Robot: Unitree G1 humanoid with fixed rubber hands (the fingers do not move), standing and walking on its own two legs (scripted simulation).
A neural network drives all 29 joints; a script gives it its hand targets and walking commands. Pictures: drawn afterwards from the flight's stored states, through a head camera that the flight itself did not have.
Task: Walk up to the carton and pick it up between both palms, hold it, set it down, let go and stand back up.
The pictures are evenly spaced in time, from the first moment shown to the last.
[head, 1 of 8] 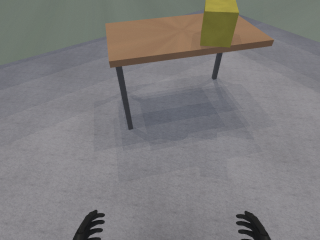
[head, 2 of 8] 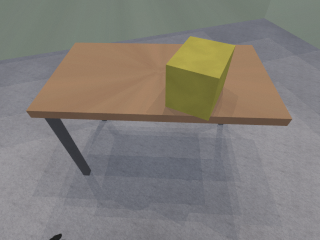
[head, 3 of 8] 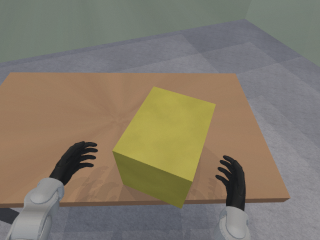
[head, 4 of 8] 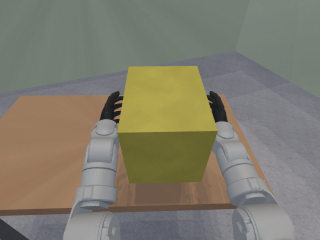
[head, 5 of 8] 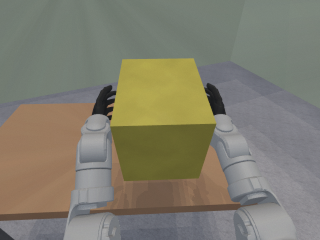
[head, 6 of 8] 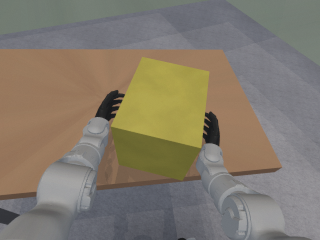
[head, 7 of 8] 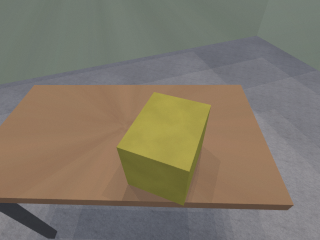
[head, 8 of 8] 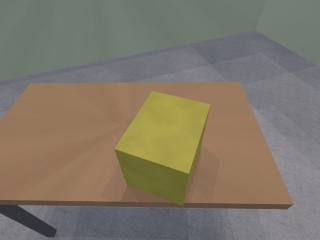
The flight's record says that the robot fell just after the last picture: no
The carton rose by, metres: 0.19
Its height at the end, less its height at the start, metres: +0.00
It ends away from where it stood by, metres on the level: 0.01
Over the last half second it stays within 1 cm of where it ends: yes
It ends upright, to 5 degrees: yes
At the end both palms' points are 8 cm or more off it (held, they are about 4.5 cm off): yes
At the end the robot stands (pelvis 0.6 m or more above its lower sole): yes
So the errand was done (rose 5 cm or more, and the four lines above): yes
